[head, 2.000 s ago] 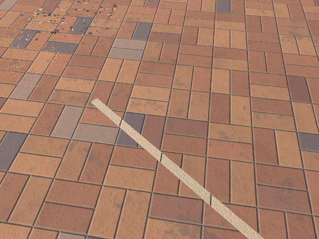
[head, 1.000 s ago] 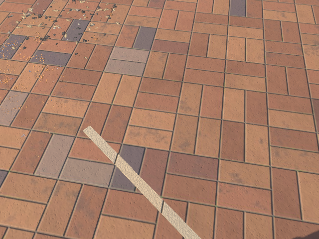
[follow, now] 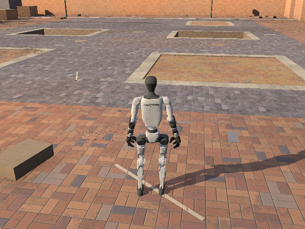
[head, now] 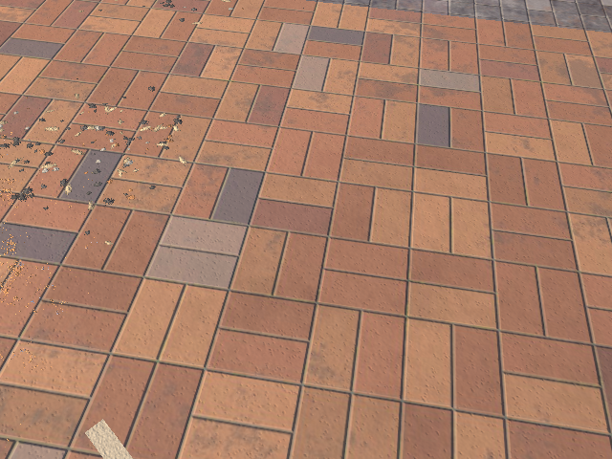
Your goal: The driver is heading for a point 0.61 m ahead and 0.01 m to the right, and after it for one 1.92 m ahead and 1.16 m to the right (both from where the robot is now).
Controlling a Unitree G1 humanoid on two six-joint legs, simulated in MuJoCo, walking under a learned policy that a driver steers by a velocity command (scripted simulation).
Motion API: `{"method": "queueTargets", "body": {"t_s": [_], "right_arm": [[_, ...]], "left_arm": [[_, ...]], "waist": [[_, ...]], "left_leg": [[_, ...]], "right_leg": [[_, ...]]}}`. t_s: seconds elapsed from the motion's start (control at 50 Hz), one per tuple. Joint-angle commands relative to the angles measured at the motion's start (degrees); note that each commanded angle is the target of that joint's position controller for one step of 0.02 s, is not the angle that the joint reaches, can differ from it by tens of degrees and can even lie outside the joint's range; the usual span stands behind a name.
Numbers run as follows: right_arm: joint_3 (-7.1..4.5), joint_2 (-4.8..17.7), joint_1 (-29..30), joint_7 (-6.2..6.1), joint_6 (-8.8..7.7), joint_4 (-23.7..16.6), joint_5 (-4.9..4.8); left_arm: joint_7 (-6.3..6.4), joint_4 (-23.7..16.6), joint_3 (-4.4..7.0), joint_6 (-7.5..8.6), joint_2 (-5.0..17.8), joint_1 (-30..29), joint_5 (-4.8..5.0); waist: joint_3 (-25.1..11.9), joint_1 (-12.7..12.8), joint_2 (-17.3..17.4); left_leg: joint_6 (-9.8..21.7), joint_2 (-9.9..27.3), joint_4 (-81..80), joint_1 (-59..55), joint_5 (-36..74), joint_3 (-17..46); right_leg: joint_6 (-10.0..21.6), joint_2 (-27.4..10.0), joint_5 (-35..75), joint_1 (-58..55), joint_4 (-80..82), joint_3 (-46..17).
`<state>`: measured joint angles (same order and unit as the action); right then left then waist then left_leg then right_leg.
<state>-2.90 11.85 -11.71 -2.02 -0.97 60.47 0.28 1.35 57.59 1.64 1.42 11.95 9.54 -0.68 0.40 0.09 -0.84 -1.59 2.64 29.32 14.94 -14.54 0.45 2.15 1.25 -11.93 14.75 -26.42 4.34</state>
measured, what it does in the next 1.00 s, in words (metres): stands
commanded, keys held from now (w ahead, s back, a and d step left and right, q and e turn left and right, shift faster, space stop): no key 0.78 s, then w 0.22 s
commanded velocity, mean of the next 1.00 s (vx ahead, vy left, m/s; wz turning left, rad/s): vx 0.05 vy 0.00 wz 0.00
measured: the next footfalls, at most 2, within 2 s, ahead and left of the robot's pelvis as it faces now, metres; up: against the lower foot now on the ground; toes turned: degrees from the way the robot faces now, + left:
right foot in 1.46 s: +0.30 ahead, -0.06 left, +0.00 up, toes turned -2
left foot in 1.70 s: +0.21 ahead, +0.18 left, +0.00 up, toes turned +3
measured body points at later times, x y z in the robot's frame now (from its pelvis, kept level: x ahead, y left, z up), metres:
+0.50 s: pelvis +0.02 +0.01 +0.00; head +0.03 +0.01 +0.45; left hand +0.08 +0.25 -0.15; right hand +0.06 -0.24 -0.15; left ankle +0.01 +0.14 -0.74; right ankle +0.02 -0.10 -0.74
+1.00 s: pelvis +0.04 +0.02 +0.00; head +0.04 +0.03 +0.45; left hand +0.03 +0.28 -0.16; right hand +0.06 -0.23 -0.14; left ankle +0.01 +0.13 -0.70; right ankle +0.02 -0.10 -0.74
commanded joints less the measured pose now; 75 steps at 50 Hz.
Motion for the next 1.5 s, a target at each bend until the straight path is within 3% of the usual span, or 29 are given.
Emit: {"method": "queueTargets", "body": {"t_s": [0.02, 0.22, 0.78, 0.8, 0.82, 0.86, 0.9, 0.94, 0.96, 1.0, 1.04, 1.06, 1.08, 1.1, 1.12, 1.14, 1.16, 1.18, 1.22, 1.24, 1.28, 1.32, 1.36, 1.4, 1.44, 1.46, 1.48, 1.5], "right_arm": [[-0.95, 6.1, -0.6, -0.15, -0.95, -1.1, -0.28], [-0.65, 5.7, -1.2, -0.42, -0.09, 0.6, -0.33], [0.09, 3.9, -3.2, -0.9, 0.52, 3.4, -0.21], [0.2, 3.3, -4.5, -0.93, 0.57, 4.0, -0.28], [-0.01, 3.6, -4.9, -1.04, 0.62, 4.1, -0.7], [-0.16, 3.7, -3.2, -1.09, 0.04, 2.6, -0.88], [0.18, 1.7, -0.8, -0.36, -1.43, 0.8, -1.13], [-0.46, 2.8, 0.3, 0.48, -2.4, -0.2, -1.72], [-0.59, 2.8, -0.2, 0.74, -2.8, -0.6, -2.07], [-0.93, 3.0, -1.5, 0.92, -3.57, -0.2, -2.25], [-1.35, 1.6, -8.7, 1.01, -3.88, 3.4, -1.66], [-1.7, 1.8, -13.1, 1.13, -3.62, 5.3, -1.33], [-2.15, 3.0, -18.3, 1.17, -3.55, 6.3, -1.18], [-3.1, 8.9, -23.0, 0.86, -3.63, 5.8, -1.0], [-2.7, 11.1, -23.6, 1.47, -4.51, 5.4, 0.23], [-1.83, 9.0, -18.8, 1.53, -5.4, 4.4, 0.2], [-1.02, 6.9, -14.0, 1.72, -5.79, 2.7, -0.13], [-0.63, 6.5, -10.7, 2.15, -5.7, 1.6, -0.11], [0.05, 4.7, -9.7, 1.95, -4.95, 1.0, -0.11], [0.39, 4.1, -11.2, 1.61, -4.68, 1.5, 0.35], [0.85, 4.2, -11.1, 0.73, -4.18, 1.4, 0.79], [0.53, 6.4, -11.2, 0.08, -3.69, 1.3, 0.66], [0.18, 7.4, -12.1, -0.03, -3.25, 1.7, 0.18], [0.13, 6.5, -11.2, 0.16, -2.97, 1.7, -0.4], [-0.09, 6.3, -10.1, 0.4, -2.77, 1.8, -1.01], [-0.51, 7.0, -11.5, 0.54, -2.99, 2.0, -0.54], [-0.3, 5.2, -15.4, 0.63, -3.46, 2.2, 0.67], [0.87, 0.9, -19.0, 0.42, -3.19, 3.5, 0.56]], "left_arm": [[0.1, -1.2, 1.19, 0.24, 5.4, 1.1, 0.23], [0.38, 1.1, 1.32, -0.66, 5.3, 1.9, 0.59], [0.8, 4.6, 0.9, -0.91, 4.0, 3.6, 0.62], [0.86, 5.2, 0.91, -1.0, 3.9, 4.8, 0.66], [1.01, 5.4, 1.44, -1.2, 5.3, 5.3, 1.17], [1.14, 5.1, 2.39, -0.99, 7.8, 7.3, 1.91], [1.0, 5.5, 3.54, 0.16, 10.6, 11.0, 2.15], [0.86, 4.4, 3.5, 1.52, 9.7, 9.7, 1.25], [0.72, 3.4, 3.44, 2.09, 9.6, 8.0, 1.5], [0.48, 1.7, 3.39, 2.45, 9.2, 3.9, 2.74], [0.16, 1.4, 3.64, 1.77, 9.9, 2.4, 3.3], [0.01, 1.2, 3.43, 1.57, 9.1, 2.7, 3.29], [-0.22, 0.6, 2.67, 1.75, 6.6, 1.7, 2.88], [-0.43, -0.7, 1.56, 2.24, 2.4, 1.3, 1.8], [-0.25, -2.2, 1.62, 2.99, 2.3, 0.3, 2.1], [-0.29, -2.3, 1.8, 3.54, 3.7, 0.3, 3.16], [-0.5, -1.8, 2.01, 3.74, 5.0, 1.1, 2.98], [-0.44, -0.8, 2.39, 3.68, 5.6, 2.1, 2.16], [-0.35, -0.4, 3.07, 3.06, 6.3, 1.5, 1.55], [-0.51, -0.5, 2.84, 2.67, 4.8, 0.7, 1.62], [-0.61, -1.7, 1.95, 2.0, 2.0, -2.8, 1.72], [-0.69, -2.7, 1.26, 1.58, 1.1, -6.8, 1.74], [-0.82, -2.9, 1.18, 1.0, 2.2, -7.9, 1.73], [-0.94, -2.8, 1.26, 0.8, 3.3, -8.2, 1.59], [-0.93, -1.6, 1.95, 1.1, 5.0, -5.0, 0.74], [-0.58, -0.7, 2.99, 1.24, 8.4, -1.8, 0.31], [-0.34, -0.1, 3.67, 1.23, 11.4, 1.0, 0.02], [-0.29, 1.0, 2.93, 0.77, 8.1, 4.2, 0.07]], "waist": [[-1.7, 0.1, 3.9], [-1.4, -0.2, 1.0], [2.1, -0.1, 0.8], [0.8, -0.1, 0.4], [1.6, 0.2, -0.6], [5.4, 1.4, -4.1], [6.9, 2.7, -9.4], [7.4, 2.0, -7.7], [6.7, 0.9, -7.0], [5.5, -1.3, -5.7], [3.2, -4.7, -4.2], [2.9, -5.8, -2.5], [1.7, -7.5, 3.1], [-0.2, -7.6, 18.0], [0.7, -6.8, 18.5], [4.5, -3.7, 11.7], [5.3, -1.6, 7.9], [4.0, -0.3, 5.6], [2.8, 0.3, 5.9], [2.2, 0.2, 6.5], [1.6, 0.4, 6.3], [0.4, -0.6, 6.9], [-0.6, -1.0, 8.0], [-0.3, -0.7, 8.0], [-1.1, 1.7, 5.9], [-3.5, 2.1, 3.4], [-8.4, 0.2, -1.0], [-15.1, 0.7, -6.6]], "left_leg": [[2.9, 1.9, -4.9, -0.9, 9.3, 1.9], [3.0, 0.9, -3.5, -2.7, 13.2, 0.7], [2.0, -0.3, -5.9, -1.8, 5.4, -0.6], [2.2, -1.2, -5.4, -2.0, -0.3, -1.6], [2.8, -2.8, -3.0, -0.3, -8.7, -3.3], [4.0, -3.6, 3.3, 7.3, -18.6, -4.7], [4.7, -2.2, 15.4, 11.8, -12.5, -4.7], [6.3, 1.1, 25.0, 16.7, -15.9, -0.8], [7.0, 2.5, 24.7, 17.9, -16.9, 0.5], [7.5, 2.1, 12.4, 10.3, -14.0, -1.2], [6.2, -3.4, 1.2, -6.1, -2.5, -8.1], [5.4, -4.8, -0.6, -11.6, -0.9, -8.7], [6.5, -0.1, -4.1, -17.6, -4.2, -1.0], [11.3, 13.9, -13.8, -21.9, -6.2, 20.6], [18.5, 21.4, -19.3, -19.3, -7.7, 37.3], [18.9, 22.0, -17.5, -16.7, -2.4, 35.3], [16.2, 19.1, -15.4, -15.0, 7.8, 26.8], [13.8, 16.0, -14.8, -13.1, 16.4, 19.6], [10.7, 11.5, -14.8, -10.8, 30.1, 9.6], [10.0, 10.1, -14.2, -10.4, 36.2, 6.5], [9.3, 7.8, -13.2, -9.3, 42.2, 1.9], [8.7, 7.0, -12.4, -8.0, 44.8, -0.3], [9.5, 8.1, -11.2, -8.4, 45.2, 0.2], [10.2, 9.0, -9.5, -9.3, 43.4, 1.4], [8.7, 7.5, -4.9, -9.6, 41.5, 1.5], [6.8, 5.1, -1.5, -8.2, 38.0, 0.6], [4.1, 1.4, 3.9, -0.4, 25.1, -1.3], [1.3, -0.8, 12.0, 4.3, 7.1, -2.4]], "right_leg": [[1.2, -3.3, 5.2, -2.8, 2.9, -3.1], [0.7, -3.7, 10.0, -4.3, 1.5, -3.2], [0.5, -3.9, 2.0, -2.9, 4.3, -4.0], [0.9, -3.6, -5.0, -3.4, 4.9, -3.8], [1.9, -3.4, -15.9, -2.6, 5.3, -4.4], [5.7, -8.8, -34.1, -0.6, 10.0, -12.3], [11.5, -19.5, -39.8, -0.9, 17.6, -27.6], [13.1, -23.1, -34.7, -1.3, 19.4, -32.0], [12.2, -22.9, -31.9, -2.1, 19.0, -30.6], [8.3, -17.8, -23.5, 0.4, 17.5, -21.2], [6.5, -11.6, -20.1, 8.2, 11.4, -11.6], [5.8, -9.5, -19.9, 11.7, 6.6, -9.2], [4.0, -6.9, -15.6, 17.1, -4.5, -5.7], [0.0, -1.4, -15.1, 25.4, -26.7, 1.6], [0.2, 0.5, -21.6, 32.5, -38.8, -4.5], [0.9, -2.7, -18.9, 36.2, -45.5, -7.6], [1.3, -4.6, -13.7, 36.2, -46.7, -7.9], [1.3, -5.9, -9.5, 33.2, -44.2, -7.3], [0.4, -6.3, -4.4, 26.8, -36.8, -5.3], [0.0, -5.7, -2.4, 24.5, -33.6, -4.2], [-0.9, -4.8, 1.3, 19.9, -23.0, -3.2], [-1.2, -3.1, 4.3, 14.3, -14.6, -1.5], [-1.0, -2.4, 5.0, 10.8, -11.5, -1.2], [0.2, -2.2, 5.6, 8.8, -8.1, -1.7], [2.5, -1.3, 13.5, 1.9, 0.7, -1.6], [3.9, -3.6, 29.3, -5.1, 1.0, -4.4], [7.5, -9.2, 47.4, -17.6, -4.6, -9.3], [14.3, -16.1, 50.1, -24.7, -5.3, -15.7]]}}
Keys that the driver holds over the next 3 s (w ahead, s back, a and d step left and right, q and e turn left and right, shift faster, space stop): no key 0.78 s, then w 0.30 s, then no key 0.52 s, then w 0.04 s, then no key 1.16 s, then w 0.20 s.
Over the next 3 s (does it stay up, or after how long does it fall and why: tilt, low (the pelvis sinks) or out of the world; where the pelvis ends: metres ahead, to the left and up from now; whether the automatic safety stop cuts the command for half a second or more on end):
stays up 0.25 0.06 0.00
